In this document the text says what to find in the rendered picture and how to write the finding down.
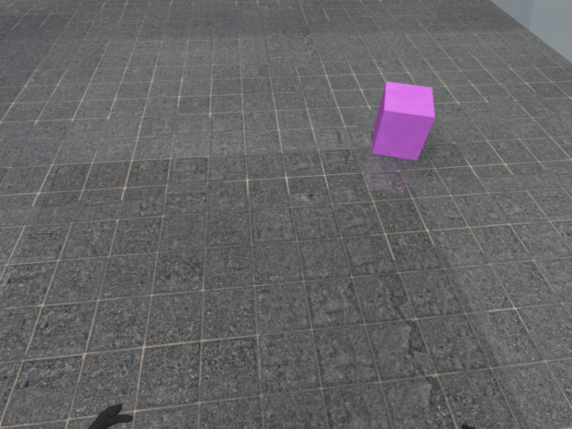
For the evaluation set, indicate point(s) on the robot left hand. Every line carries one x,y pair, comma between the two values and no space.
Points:
109,417

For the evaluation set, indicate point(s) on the carton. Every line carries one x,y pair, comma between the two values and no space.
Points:
404,118

